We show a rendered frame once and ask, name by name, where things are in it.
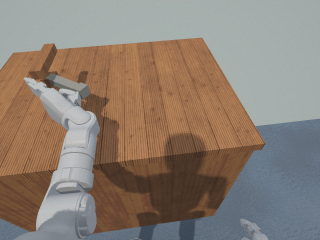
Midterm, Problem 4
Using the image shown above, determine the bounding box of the robot right hand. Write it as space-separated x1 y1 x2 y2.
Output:
240 218 269 240

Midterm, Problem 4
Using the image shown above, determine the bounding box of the robot left hand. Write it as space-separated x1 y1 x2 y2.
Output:
23 77 82 125

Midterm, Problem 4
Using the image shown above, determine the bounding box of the left robot forearm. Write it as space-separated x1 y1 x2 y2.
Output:
36 106 100 231

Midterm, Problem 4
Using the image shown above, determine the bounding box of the counter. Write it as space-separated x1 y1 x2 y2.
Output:
0 37 266 234

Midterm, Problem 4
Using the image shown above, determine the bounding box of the left robot upper arm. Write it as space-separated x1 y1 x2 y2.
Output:
14 192 97 240

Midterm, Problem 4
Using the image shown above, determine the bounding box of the tap lever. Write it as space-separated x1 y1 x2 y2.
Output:
45 73 91 100

